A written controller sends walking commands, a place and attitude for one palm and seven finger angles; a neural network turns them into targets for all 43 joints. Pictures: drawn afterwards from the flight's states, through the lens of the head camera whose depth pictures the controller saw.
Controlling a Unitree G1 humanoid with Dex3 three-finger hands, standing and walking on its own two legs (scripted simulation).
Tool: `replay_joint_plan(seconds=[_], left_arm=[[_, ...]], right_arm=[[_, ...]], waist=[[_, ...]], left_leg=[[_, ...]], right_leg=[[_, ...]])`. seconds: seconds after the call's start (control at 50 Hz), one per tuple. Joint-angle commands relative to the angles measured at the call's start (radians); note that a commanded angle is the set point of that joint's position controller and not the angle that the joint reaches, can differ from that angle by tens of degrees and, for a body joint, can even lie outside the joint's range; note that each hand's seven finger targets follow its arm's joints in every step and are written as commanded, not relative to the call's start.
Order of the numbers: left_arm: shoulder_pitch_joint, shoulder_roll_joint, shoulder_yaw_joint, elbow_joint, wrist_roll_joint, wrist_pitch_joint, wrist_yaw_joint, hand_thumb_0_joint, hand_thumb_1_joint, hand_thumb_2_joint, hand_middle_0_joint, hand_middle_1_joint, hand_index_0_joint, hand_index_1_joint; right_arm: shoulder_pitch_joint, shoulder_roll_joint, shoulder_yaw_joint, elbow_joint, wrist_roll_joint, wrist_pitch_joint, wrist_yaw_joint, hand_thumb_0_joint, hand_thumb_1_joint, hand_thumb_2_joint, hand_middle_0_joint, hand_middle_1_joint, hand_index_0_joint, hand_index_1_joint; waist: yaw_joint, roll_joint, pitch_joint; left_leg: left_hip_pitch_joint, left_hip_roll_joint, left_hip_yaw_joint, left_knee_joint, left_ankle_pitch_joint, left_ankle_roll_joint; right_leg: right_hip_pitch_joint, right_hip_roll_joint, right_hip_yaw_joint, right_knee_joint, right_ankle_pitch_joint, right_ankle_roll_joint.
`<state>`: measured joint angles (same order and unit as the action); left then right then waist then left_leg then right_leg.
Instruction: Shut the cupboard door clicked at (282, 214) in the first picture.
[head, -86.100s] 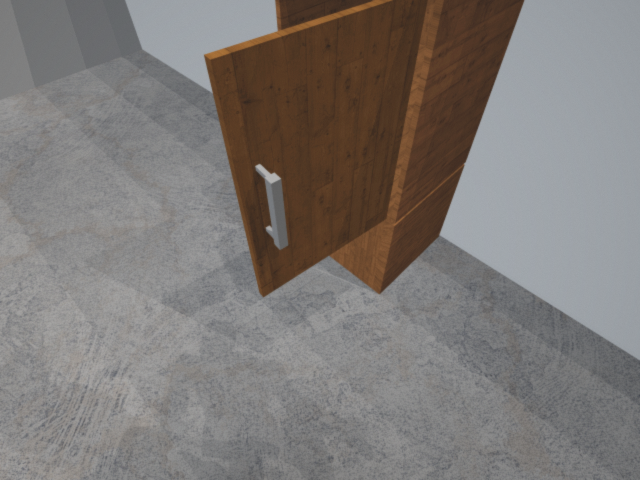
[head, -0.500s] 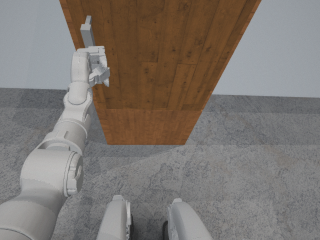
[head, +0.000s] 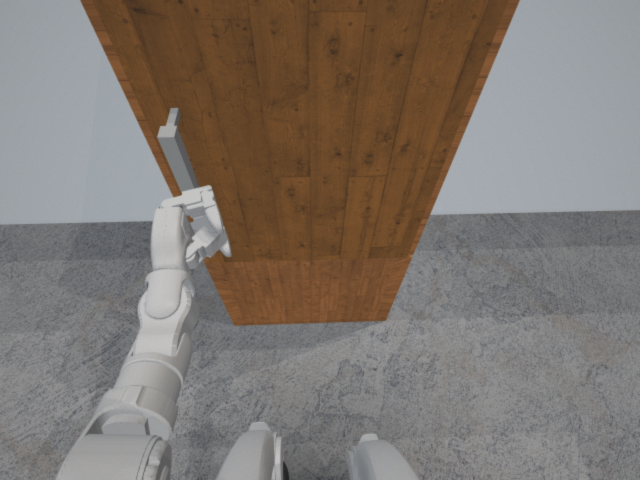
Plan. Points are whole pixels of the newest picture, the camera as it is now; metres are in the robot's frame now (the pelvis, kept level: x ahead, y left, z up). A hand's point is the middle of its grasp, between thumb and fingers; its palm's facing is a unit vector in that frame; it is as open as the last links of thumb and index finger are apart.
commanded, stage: pull the fist back off the door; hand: left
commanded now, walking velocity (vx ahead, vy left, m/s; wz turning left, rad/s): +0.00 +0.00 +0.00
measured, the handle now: (189, 170) +0.53 +0.18 +0.05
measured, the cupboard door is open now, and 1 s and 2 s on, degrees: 0 0 0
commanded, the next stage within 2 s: draw the hand back to the body in 0.10 s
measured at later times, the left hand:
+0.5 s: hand (178, 256) +0.35 +0.15 +0.10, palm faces +0.04 -1.00 -0.04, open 3.1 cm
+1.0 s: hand (60, 290) +0.28 +0.22 +0.17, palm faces +0.24 -0.93 -0.28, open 3.3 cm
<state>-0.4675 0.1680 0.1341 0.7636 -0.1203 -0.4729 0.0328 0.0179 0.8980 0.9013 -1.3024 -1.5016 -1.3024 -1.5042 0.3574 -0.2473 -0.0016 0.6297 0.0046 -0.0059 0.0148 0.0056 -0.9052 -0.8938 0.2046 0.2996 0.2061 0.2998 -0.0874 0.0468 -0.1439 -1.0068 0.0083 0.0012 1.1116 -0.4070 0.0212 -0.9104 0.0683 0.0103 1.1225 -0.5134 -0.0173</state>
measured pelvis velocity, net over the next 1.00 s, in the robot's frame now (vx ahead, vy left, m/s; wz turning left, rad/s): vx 0.04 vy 0.00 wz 0.04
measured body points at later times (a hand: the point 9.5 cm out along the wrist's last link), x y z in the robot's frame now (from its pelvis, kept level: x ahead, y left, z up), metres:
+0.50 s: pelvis +0.04 -0.02 +0.03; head +0.09 -0.03 +0.48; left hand +0.34 +0.20 +0.11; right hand +0.21 -0.24 -0.07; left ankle +0.07 +0.11 -0.65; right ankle +0.02 -0.11 -0.65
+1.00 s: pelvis +0.04 +0.00 +0.08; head +0.03 -0.02 +0.53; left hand +0.26 +0.26 +0.18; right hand +0.23 -0.22 -0.01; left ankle +0.07 +0.11 -0.65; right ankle +0.02 -0.11 -0.65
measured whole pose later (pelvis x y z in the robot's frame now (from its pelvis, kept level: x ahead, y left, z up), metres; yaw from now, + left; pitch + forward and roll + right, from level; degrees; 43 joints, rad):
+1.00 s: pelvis +0.04 +0.00 +0.08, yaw +2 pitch +0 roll +0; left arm 0.27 0.30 0.10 -0.10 -0.08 -0.05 0.07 0.02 0.89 0.90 -1.01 -1.18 -1.01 -1.18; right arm 0.21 -0.24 0.05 0.56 0.05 -0.01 -0.11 0.01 -0.91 -0.89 0.20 0.30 0.20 0.30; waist 0.02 0.06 -0.05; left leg -0.35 -0.03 -0.01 0.61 -0.27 0.03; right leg -0.24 0.03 0.02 0.60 -0.37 -0.01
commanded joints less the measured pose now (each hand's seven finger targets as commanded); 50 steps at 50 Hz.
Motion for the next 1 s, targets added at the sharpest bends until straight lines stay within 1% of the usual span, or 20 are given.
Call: replay_joint_plan(seconds=[0.0, 0.04, 0.08, 0.18, 0.2, 0.28, 0.38, 0.4, 0.46, 0.5, 0.54, 0.6, 0.68, 0.7, 0.72, 0.74, 0.76, 0.8, 0.94, 0.98], left_arm=[[-0.157, 0.096, -0.024, -0.317, -0.009, -0.053, -0.023, 0.0, 0.9, 0.9, -1.3, -1.5, -1.3, -1.5], [-0.16, 0.1, -0.026, -0.358, -0.012, -0.048, -0.025, 0.0, 0.9, 0.9, -1.3, -1.5, -1.3, -1.5], [-0.151, 0.088, -0.046, -0.443, -0.015, -0.057, -0.027, 0.0, 0.9, 0.9, -1.3, -1.5, -1.3, -1.5], [-0.109, 0.076, -0.071, -0.48, -0.017, -0.055, -0.051, 0.0, 0.9, 0.9, -1.3, -1.5, -1.3, -1.5], [-0.097, 0.059, -0.087, -0.48, -0.016, -0.05, -0.059, 0.0, 0.9, 0.9, -1.3, -1.5, -1.3, -1.5], [0.066, 0.163, 0.006, -0.61, -0.051, 0.006, -0.086, 0.0, 0.9, 0.9, -1.3, -1.5, -1.3, -1.5], [0.239, 0.156, 0.013, -0.707, -0.099, 0.088, -0.138, 0.0, 0.9, 0.9, -1.3, -1.5, -1.3, -1.5], [0.241, 0.148, 0.006, -0.707, -0.105, 0.1, -0.148, 0.0, 0.9, 0.9, -1.3, -1.5, -1.3, -1.5], [0.272, 0.144, 0.008, -0.732, -0.128, 0.123, -0.183, 0.0, 0.9, 0.9, -1.3, -1.5, -1.3, -1.5], [0.276, 0.159, 0.018, -0.76, -0.138, 0.128, -0.198, 0.0, 0.9, 0.9, -1.3, -1.5, -1.3, -1.5], [0.28, 0.179, 0.035, -0.784, -0.149, 0.134, -0.21, 0.0, 0.9, 0.9, -1.3, -1.5, -1.3, -1.5], [0.328, 0.211, 0.07, -0.832, -0.169, 0.144, -0.227, 0.0, 0.9, 0.9, -1.3, -1.5, -1.3, -1.5], [0.402, 0.256, 0.116, -0.893, -0.185, 0.172, -0.242, 0.0, 0.9, 0.9, -1.19, -1.38, -1.19, -1.38], [0.416, 0.242, 0.105, -0.908, -0.186, 0.181, -0.245, 0.0, 0.9, 0.9, -1.163, -1.35, -1.163, -1.35], [0.393, 0.336, 0.084, -0.932, -0.041, 0.225, -0.133, 0.0, 0.9, 0.9, -1.135, -1.32, -1.135, -1.32], [0.435, 0.262, 0.043, -0.952, -0.027, 0.26, -0.081, 0.0, 0.9, 0.9, -1.107, -1.29, -1.107, -1.29], [0.466, 0.262, 0.037, -0.973, -0.004, 0.285, -0.043, 0.0, 0.9, 0.9, -1.08, -1.26, -1.08, -1.26], [0.527, 0.271, 0.049, -0.982, 0.011, 0.324, 0.001, 0.0, 0.9, 0.9, -1.025, -1.2, -1.025, -1.2], [0.539, 0.291, 0.075, -1.127, 0.044, 0.36, 0.065, 0.0, 0.9, 0.9, -0.832, -0.99, -0.832, -0.99], [0.592, 0.31, 0.111, -1.118, 0.042, 0.371, 0.07, 0.0, 0.9, 0.9, -0.777, -0.93, -0.777, -0.93]], right_arm=[[-0.01, -0.134, -0.059, -0.135, 0.007, -0.03, -0.006, 0.0, -0.9, -0.9, 0.2, 0.3, 0.2, 0.3], [-0.021, -0.129, -0.061, -0.139, 0.007, -0.026, -0.01, 0.0, -0.9, -0.9, 0.2, 0.3, 0.2, 0.3], [-0.034, -0.125, -0.061, -0.153, 0.006, -0.029, -0.015, 0.0, -0.9, -0.9, 0.2, 0.3, 0.2, 0.3], [-0.064, -0.116, -0.06, -0.149, 0.006, -0.028, -0.022, 0.0, -0.9, -0.9, 0.2, 0.3, 0.2, 0.3], [-0.076, -0.112, -0.06, -0.147, 0.006, -0.028, -0.021, 0.0, -0.9, -0.9, 0.2, 0.3, 0.2, 0.3], [-0.098, -0.112, -0.05, -0.198, 0.02, -0.015, -0.032, 0.0, -0.9, -0.9, 0.2, 0.3, 0.2, 0.3], [-0.123, -0.099, -0.032, -0.234, 0.036, -0.011, -0.044, 0.0, -0.9, -0.9, 0.2, 0.3, 0.2, 0.3], [-0.13, -0.097, -0.027, -0.234, 0.04, -0.013, -0.045, 0.0, -0.9, -0.9, 0.2, 0.3, 0.2, 0.3], [-0.145, -0.101, -0.023, -0.239, 0.045, -0.024, -0.052, 0.0, -0.9, -0.9, 0.2, 0.3, 0.2, 0.3], [-0.16, -0.103, -0.02, -0.241, 0.049, -0.036, -0.059, 0.0, -0.9, -0.9, 0.2, 0.3, 0.2, 0.3], [-0.165, -0.107, -0.018, -0.241, 0.051, -0.049, -0.064, 0.0, -0.9, -0.9, 0.2, 0.3, 0.2, 0.3], [-0.18, -0.105, -0.013, -0.249, 0.054, -0.067, -0.071, 0.0, -0.9, -0.9, 0.2, 0.3, 0.2, 0.3], [-0.196, -0.107, -0.006, -0.261, 0.061, -0.086, -0.076, 0.0, -0.9, -0.9, 0.2, 0.3, 0.2, 0.3], [-0.206, -0.1, -0.003, -0.266, 0.064, -0.093, -0.077, 0.0, -0.9, -0.9, 0.2, 0.3, 0.2, 0.3], [-0.244, -0.086, -0.009, -0.257, 0.057, -0.066, -0.097, 0.0, -0.9, -0.9, 0.2, 0.3, 0.2, 0.3], [-0.244, -0.077, -0.003, -0.267, 0.054, -0.058, -0.106, 0.0, -0.9, -0.9, 0.2, 0.3, 0.2, 0.3], [-0.243, -0.08, -0.002, -0.263, 0.052, -0.052, -0.112, 0.0, -0.9, -0.9, 0.2, 0.3, 0.2, 0.3], [-0.262, -0.08, 0.004, -0.255, 0.049, -0.039, -0.122, 0.0, -0.9, -0.9, 0.2, 0.3, 0.2, 0.3], [-0.298, -0.076, 0.021, -0.231, 0.039, -0.063, -0.127, 0.0, -0.9, -0.9, 0.2, 0.3, 0.2, 0.3], [-0.296, -0.082, 0.022, -0.217, 0.033, -0.073, -0.125, 0.0, -0.9, -0.9, 0.2, 0.3, 0.2, 0.3]], waist=[[0.017, -0.046, -0.333], [0.013, -0.062, -0.323], [0.014, -0.013, -0.358], [0.012, -0.032, -0.368], [0.016, -0.004, -0.378], [0.073, -0.017, -0.439], [0.074, -0.07, -0.343], [0.06, -0.1, -0.288], [0.052, -0.111, -0.228], [0.058, -0.064, -0.208], [0.057, -0.073, -0.205], [0.074, -0.055, -0.206], [0.102, -0.016, -0.175], [0.098, -0.016, -0.153], [0.116, -0.032, -0.12], [0.097, -0.036, -0.082], [0.1, -0.043, -0.079], [0.099, -0.091, -0.048], [0.107, 0.015, 0.01], [0.118, -0.018, 0.028]], left_leg=[[0.383, 0.002, -0.028, -0.134, 0.179, 0.01], [0.371, -0.001, -0.024, -0.125, 0.194, 0.012], [0.419, -0.004, -0.024, -0.109, 0.255, 0.013], [0.436, -0.006, -0.027, -0.085, 0.314, 0.012], [0.452, -0.005, -0.025, -0.085, 0.321, 0.007], [0.476, -0.017, -0.012, -0.13, 0.365, 0.013], [0.472, -0.023, -0.003, -0.197, 0.344, 0.017], [0.468, -0.019, -0.006, -0.215, 0.318, 0.016], [0.472, -0.02, -0.009, -0.25, 0.251, 0.017], [0.492, -0.024, -0.011, -0.266, 0.233, 0.016], [0.515, -0.022, -0.015, -0.284, 0.213, 0.017], [0.538, -0.027, -0.014, -0.307, 0.214, 0.018], [0.562, -0.031, -0.015, -0.347, 0.211, 0.017], [0.572, -0.028, -0.014, -0.362, 0.198, 0.017], [0.597, -0.028, -0.022, -0.406, 0.191, 0.019], [0.625, -0.024, -0.018, -0.433, 0.18, 0.021], [0.659, -0.021, -0.018, -0.456, 0.174, 0.024], [0.68, -0.018, -0.013, -0.488, 0.162, 0.028], [0.844, -0.006, -0.036, -0.627, 0.175, 0.021], [0.853, -0.002, -0.045, -0.653, 0.2, 0.02]], right_leg=[[0.115, -0.022, -0.025, -0.196, 0.297, 0.001], [0.138, -0.026, -0.016, -0.195, 0.337, 0.005], [0.144, -0.027, -0.014, -0.178, 0.399, 0.002], [0.159, -0.032, -0.007, -0.163, 0.483, 0.005], [0.152, -0.036, -0.007, -0.162, 0.49, 0.005], [0.327, -0.037, 0.012, -0.196, 0.597, 0.007], [0.435, -0.051, 0.017, -0.262, 0.701, 0.03], [0.42, -0.053, 0.011, -0.282, 0.686, 0.036], [0.418, -0.055, 0.013, -0.329, 0.59, 0.041], [0.416, -0.056, 0.02, -0.352, 0.525, 0.034], [0.418, -0.052, 0.017, -0.374, 0.468, 0.031], [0.459, -0.059, 0.031, -0.399, 0.468, 0.034], [0.487, -0.054, 0.027, -0.425, 0.418, 0.024], [0.476, -0.052, 0.019, -0.438, 0.388, 0.021], [0.477, -0.09, 0.069, -0.518, 0.384, 0.018], [0.477, -0.093, 0.056, -0.543, 0.351, 0.023], [0.491, -0.087, 0.039, -0.557, 0.327, 0.021], [0.526, -0.091, 0.041, -0.604, 0.303, 0.028], [0.585, -0.062, -0.013, -0.68, 0.253, -0.001], [0.619, -0.058, -0.02, -0.699, 0.284, -0.002]])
